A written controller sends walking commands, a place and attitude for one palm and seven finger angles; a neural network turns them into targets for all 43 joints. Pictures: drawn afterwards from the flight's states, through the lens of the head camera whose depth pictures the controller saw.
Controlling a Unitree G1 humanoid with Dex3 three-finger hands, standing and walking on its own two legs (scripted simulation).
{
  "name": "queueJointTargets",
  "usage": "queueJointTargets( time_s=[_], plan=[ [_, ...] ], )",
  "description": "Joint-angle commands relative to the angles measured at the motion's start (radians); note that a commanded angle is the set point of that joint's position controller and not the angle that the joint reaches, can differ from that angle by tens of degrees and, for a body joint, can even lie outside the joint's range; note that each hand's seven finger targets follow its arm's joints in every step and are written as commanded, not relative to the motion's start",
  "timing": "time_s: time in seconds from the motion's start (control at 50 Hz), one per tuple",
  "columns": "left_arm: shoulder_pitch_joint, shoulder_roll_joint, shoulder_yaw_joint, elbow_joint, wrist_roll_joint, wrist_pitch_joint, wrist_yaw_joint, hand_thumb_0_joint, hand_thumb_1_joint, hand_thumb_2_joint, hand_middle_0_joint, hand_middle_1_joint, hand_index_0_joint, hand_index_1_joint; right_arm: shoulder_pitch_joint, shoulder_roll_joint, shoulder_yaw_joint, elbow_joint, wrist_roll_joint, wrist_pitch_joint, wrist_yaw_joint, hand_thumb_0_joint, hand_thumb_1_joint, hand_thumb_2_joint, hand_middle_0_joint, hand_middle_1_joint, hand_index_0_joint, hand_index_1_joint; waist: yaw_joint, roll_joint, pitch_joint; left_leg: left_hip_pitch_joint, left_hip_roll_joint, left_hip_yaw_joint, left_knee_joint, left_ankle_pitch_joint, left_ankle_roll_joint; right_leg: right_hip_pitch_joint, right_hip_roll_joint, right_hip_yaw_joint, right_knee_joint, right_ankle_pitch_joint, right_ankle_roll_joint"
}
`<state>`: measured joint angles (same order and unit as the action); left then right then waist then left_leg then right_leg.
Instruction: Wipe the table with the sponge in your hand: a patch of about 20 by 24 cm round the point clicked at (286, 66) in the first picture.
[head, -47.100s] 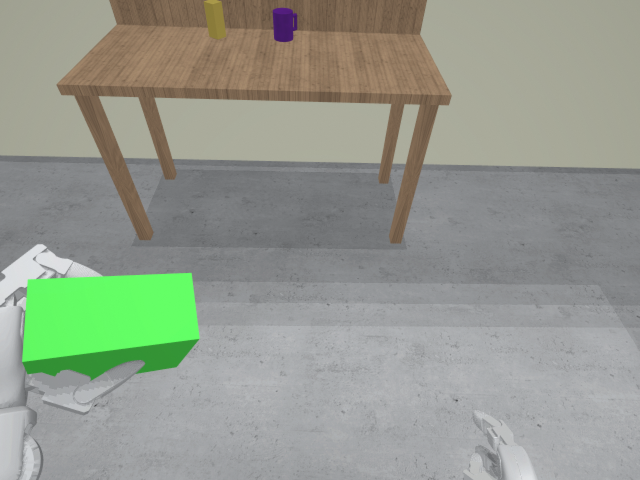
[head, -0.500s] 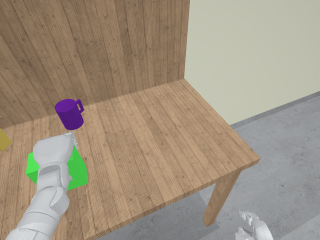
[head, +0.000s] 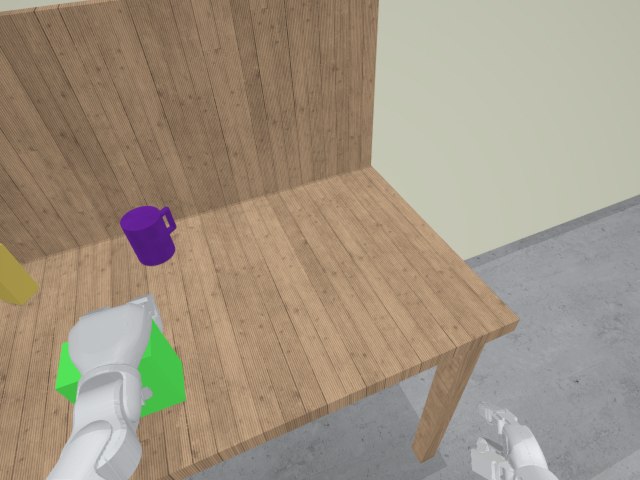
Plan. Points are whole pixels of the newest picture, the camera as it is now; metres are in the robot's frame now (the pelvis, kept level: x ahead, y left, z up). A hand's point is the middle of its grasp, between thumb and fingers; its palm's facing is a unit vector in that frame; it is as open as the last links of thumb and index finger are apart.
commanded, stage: wipe back along the first lane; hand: left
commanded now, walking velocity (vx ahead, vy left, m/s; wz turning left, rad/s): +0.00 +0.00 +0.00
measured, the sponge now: (134, 381) +0.24 +0.30 -0.02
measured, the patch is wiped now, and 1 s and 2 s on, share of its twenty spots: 1.00 1.00 1.00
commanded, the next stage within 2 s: lift the sponge slowly off the table in 0.30 s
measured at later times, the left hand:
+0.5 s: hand (128, 374) +0.23 +0.28 +0.03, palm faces +0.02 -0.08 -1.00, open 10.2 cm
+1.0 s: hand (131, 384) +0.21 +0.26 +0.04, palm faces +0.01 -0.13 -0.99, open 10.1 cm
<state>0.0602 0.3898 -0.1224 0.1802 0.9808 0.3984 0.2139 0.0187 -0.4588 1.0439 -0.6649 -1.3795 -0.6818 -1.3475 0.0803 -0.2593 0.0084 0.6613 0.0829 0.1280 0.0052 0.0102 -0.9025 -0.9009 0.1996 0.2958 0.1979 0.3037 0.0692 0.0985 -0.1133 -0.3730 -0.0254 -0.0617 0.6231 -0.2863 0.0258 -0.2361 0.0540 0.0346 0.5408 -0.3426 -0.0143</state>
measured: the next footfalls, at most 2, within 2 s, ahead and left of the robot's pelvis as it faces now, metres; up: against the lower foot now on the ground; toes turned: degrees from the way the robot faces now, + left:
none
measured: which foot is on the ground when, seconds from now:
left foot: down 0.00-1.00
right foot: down 0.00-1.00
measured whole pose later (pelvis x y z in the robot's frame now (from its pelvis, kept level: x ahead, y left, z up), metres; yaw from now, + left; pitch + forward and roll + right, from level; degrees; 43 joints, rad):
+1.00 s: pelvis -0.02 +0.00 +0.00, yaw +0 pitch -2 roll -2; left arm 0.13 0.35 -0.16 0.03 0.97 0.41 0.14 0.00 -0.47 1.05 -0.68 -1.37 -0.70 -1.34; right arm 0.03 -0.23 0.02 0.69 0.06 0.07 -0.02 0.01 -0.90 -0.90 0.20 0.30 0.20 0.30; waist 0.11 0.10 -0.06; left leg -0.29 -0.03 -0.06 0.57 -0.24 0.03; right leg -0.16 0.05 0.04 0.50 -0.31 -0.02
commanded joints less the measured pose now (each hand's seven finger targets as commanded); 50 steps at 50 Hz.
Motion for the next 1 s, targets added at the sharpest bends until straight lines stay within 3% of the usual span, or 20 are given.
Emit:
queueJointTargets(
  time_s=[0.0,0.06,0.18,0.26,0.34,0.38,0.4,0.44,0.48,0.52,0.58,0.62,0.68,0.72,0.76,0.78,0.86,0.88,0.94,0.98],
  plan=[
    [0.028,0.051,0.038,-0.063,-0.067,0.004,-0.042,0.0,0.1,1.3,-1.2,-1.6,-1.2,-1.6,-0.208,-0.097,-0.034,-0.17,-0.004,-0.057,-0.007,0.0,-0.9,-0.9,0.2,0.3,0.2,0.3,0.03,-0.143,-0.086,0.12,-0.011,-0.01,-0.079,0.202,0.021,-0.021,0.015,-0.006,-0.078,0.314,-0.059],
    [0.046,0.027,0.014,-0.079,-0.064,0.003,-0.043,0.0,0.1,1.3,-1.2,-1.6,-1.2,-1.6,-0.217,-0.095,-0.033,-0.173,-0.006,-0.058,-0.007,0.0,-0.9,-0.9,0.2,0.3,0.2,0.3,0.022,-0.141,-0.062,0.113,-0.012,-0.004,-0.077,0.198,0.018,-0.032,0.014,0.001,-0.079,0.314,-0.057],
    [0.088,0.06,0.048,-0.108,-0.063,0.007,-0.041,0.0,0.1,1.3,-1.2,-1.6,-1.2,-1.6,-0.227,-0.096,-0.037,-0.166,-0.008,-0.065,-0.006,0.0,-0.9,-0.9,0.2,0.3,0.2,0.3,0.037,-0.114,-0.055,0.13,-0.011,-0.013,-0.084,0.199,0.018,-0.022,0.016,0.023,-0.087,0.308,-0.067],
    [0.117,0.02,0.011,-0.127,-0.063,0.009,-0.04,0.0,0.1,1.3,-1.2,-1.6,-1.2,-1.6,-0.235,-0.089,-0.033,-0.17,-0.009,-0.067,-0.003,0.0,-0.9,-0.9,0.2,0.3,0.2,0.3,0.033,-0.137,-0.058,0.132,-0.011,-0.004,-0.078,0.221,0.019,-0.018,0.013,0.015,-0.082,0.344,-0.06],
    [0.089,0.064,0.054,-0.117,-0.064,0.012,-0.036,0.0,0.1,1.3,-1.2,-1.6,-1.2,-1.6,-0.236,-0.097,-0.032,-0.159,-0.01,-0.066,-0.01,0.0,-0.9,-0.9,0.2,0.3,0.2,0.3,0.033,-0.164,-0.043,0.129,-0.012,-0.009,-0.082,0.199,0.019,-0.026,0.012,0.022,-0.096,0.325,-0.057],
    [0.075,0.082,0.069,-0.117,-0.053,0.012,-0.033,0.0,0.1,1.3,-1.2,-1.6,-1.2,-1.6,-0.238,-0.099,-0.037,-0.153,-0.011,-0.067,-0.013,0.0,-0.9,-0.9,0.2,0.3,0.2,0.3,0.037,-0.116,-0.03,0.131,-0.012,-0.009,-0.09,0.184,0.017,-0.034,0.014,0.041,-0.1,0.296,-0.066],
    [0.047,0.054,0.036,-0.138,-0.052,0.013,-0.036,0.0,0.1,1.3,-1.2,-1.6,-1.2,-1.6,-0.24,-0.094,-0.033,-0.159,-0.011,-0.066,-0.012,0.0,-0.9,-0.9,0.2,0.3,0.2,0.3,0.032,-0.12,-0.05,0.137,-0.014,-0.01,-0.091,0.19,0.019,-0.028,0.013,0.023,-0.097,0.298,-0.061],
    [0.092,0.086,0.074,-0.133,-0.055,0.013,-0.033,0.0,0.1,1.3,-1.2,-1.6,-1.2,-1.6,-0.244,-0.093,-0.032,-0.157,-0.011,-0.07,-0.012,0.0,-0.9,-0.9,0.2,0.3,0.2,0.3,0.046,-0.133,-0.059,0.143,-0.016,-0.01,-0.087,0.209,0.02,-0.008,0.013,0.024,-0.096,0.32,-0.062],
    [0.069,0.103,0.083,-0.18,-0.046,0.01,-0.036,0.0,0.1,1.3,-1.2,-1.6,-1.2,-1.6,-0.248,-0.096,-0.036,-0.159,-0.015,-0.07,-0.013,0.0,-0.9,-0.9,0.2,0.3,0.2,0.3,0.044,-0.085,-0.057,0.147,-0.013,-0.016,-0.1,0.2,0.017,-0.013,0.016,0.034,-0.096,0.29,-0.07],
    [0.04,0.072,0.05,-0.184,-0.041,0.015,-0.039,0.0,0.1,1.3,-1.2,-1.6,-1.2,-1.6,-0.249,-0.09,-0.034,-0.161,-0.014,-0.072,-0.013,0.0,-0.9,-0.9,0.2,0.3,0.2,0.3,0.032,-0.098,-0.039,0.152,-0.009,-0.017,-0.103,0.19,0.02,-0.033,0.019,0.018,-0.102,0.253,-0.066],
    [0.08,0.11,0.086,-0.233,-0.041,0.008,-0.04,0.0,0.1,1.3,-1.2,-1.6,-1.2,-1.6,-0.255,-0.091,-0.037,-0.166,-0.02,-0.08,-0.009,0.0,-0.9,-0.9,0.2,0.3,0.2,0.3,0.051,-0.069,-0.064,0.166,-0.009,-0.022,-0.107,0.207,0.019,-0.007,0.019,0.028,-0.099,0.274,-0.073],
    [0.043,0.065,0.037,-0.247,-0.039,0.01,-0.043,0.0,0.1,1.3,-1.2,-1.6,-1.2,-1.6,-0.258,-0.085,-0.032,-0.17,-0.018,-0.079,-0.012,0.0,-0.9,-0.9,0.2,0.3,0.2,0.3,0.034,-0.078,-0.051,0.167,-0.006,-0.024,-0.113,0.19,0.021,-0.028,0.02,0.01,-0.105,0.23,-0.068],
    [-0.017,0.104,0.065,-0.264,-0.025,0.011,-0.039,0.0,0.1,1.3,-1.2,-1.6,-1.2,-1.6,-0.262,-0.091,-0.036,-0.163,-0.023,-0.086,-0.017,0.0,-0.9,-0.9,0.2,0.3,0.2,0.3,0.039,-0.068,-0.044,0.181,-0.001,-0.036,-0.129,0.166,0.021,-0.034,0.025,0.027,-0.116,0.19,-0.074],
    [-0.039,0.06,0.022,-0.271,-0.021,0.01,-0.038,0.0,0.1,1.3,-1.2,-1.6,-1.2,-1.6,-0.263,-0.082,-0.034,-0.166,-0.021,-0.091,-0.019,0.0,-0.9,-0.9,0.2,0.3,0.2,0.3,0.035,-0.063,-0.061,0.195,-0.001,-0.036,-0.128,0.178,0.024,-0.033,0.025,0.007,-0.109,0.192,-0.073],
    [-0.069,0.078,0.033,-0.272,-0.016,0.009,-0.039,0.0,0.1,1.3,-1.2,-1.6,-1.2,-1.6,-0.266,-0.084,-0.033,-0.159,-0.023,-0.095,-0.023,0.0,-0.9,-0.9,0.2,0.3,0.2,0.3,0.032,-0.083,-0.062,0.201,-0.001,-0.034,-0.13,0.176,0.025,-0.031,0.023,0.013,-0.118,0.196,-0.071],
    [-0.069,0.125,0.077,-0.287,-0.017,0.006,-0.037,0.0,0.1,1.3,-1.2,-1.6,-1.2,-1.6,-0.266,-0.09,-0.036,-0.156,-0.027,-0.098,-0.026,0.0,-0.9,-0.9,0.2,0.3,0.2,0.3,0.045,-0.067,-0.071,0.203,-0.002,-0.041,-0.137,0.17,0.024,-0.016,0.025,0.028,-0.12,0.189,-0.076],
    [-0.105,0.074,0.018,-0.318,-0.003,0.001,-0.041,0.0,0.1,1.3,-1.2,-1.6,-1.2,-1.6,-0.276,-0.079,-0.032,-0.158,-0.027,-0.106,-0.028,0.0,-0.9,-0.9,0.2,0.3,0.2,0.3,0.039,-0.043,-0.087,0.226,-0.003,-0.038,-0.139,0.188,0.025,-0.012,0.023,0.013,-0.117,0.199,-0.076],
    [-0.12,0.109,0.045,-0.337,0.001,-0.001,-0.04,0.0,0.1,1.3,-1.2,-1.6,-1.2,-1.6,-0.278,-0.084,-0.034,-0.154,-0.031,-0.107,-0.029,0.0,-0.9,-0.9,0.2,0.3,0.2,0.3,0.043,-0.03,-0.088,0.234,-0.001,-0.044,-0.144,0.184,0.023,-0.008,0.028,0.031,-0.12,0.194,-0.081],
    [-0.125,0.099,0.036,-0.329,0.003,0.002,-0.043,0.0,0.1,1.3,-1.2,-1.6,-1.2,-1.6,-0.285,-0.079,-0.027,-0.151,-0.031,-0.109,-0.03,0.0,-0.9,-0.9,0.2,0.3,0.2,0.3,0.044,-0.057,-0.082,0.238,-0.004,-0.045,-0.146,0.189,0.024,-0.005,0.024,0.015,-0.13,0.201,-0.076],
    [-0.17,0.155,0.082,-0.345,0.01,0.003,-0.04,0.0,0.1,1.3,-1.2,-1.6,-1.2,-1.6,-0.284,-0.086,-0.027,-0.145,-0.037,-0.107,-0.037,0.0,-0.9,-0.9,0.2,0.3,0.2,0.3,0.043,-0.052,-0.069,0.236,-0.003,-0.044,-0.157,0.169,0.023,-0.002,0.025,0.04,-0.141,0.179,-0.08]
  ],
)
